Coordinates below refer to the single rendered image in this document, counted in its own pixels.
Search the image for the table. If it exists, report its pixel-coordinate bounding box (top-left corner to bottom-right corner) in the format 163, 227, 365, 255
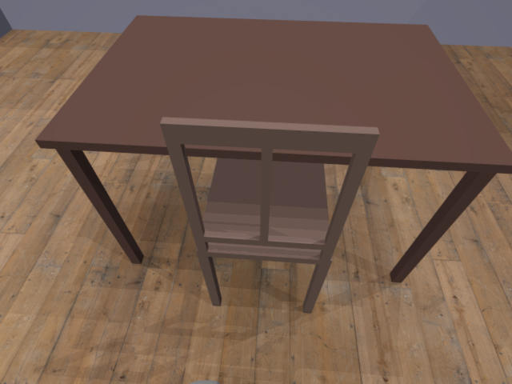
35, 15, 512, 282

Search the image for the chair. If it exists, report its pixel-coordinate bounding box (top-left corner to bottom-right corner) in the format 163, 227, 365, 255
160, 117, 379, 314

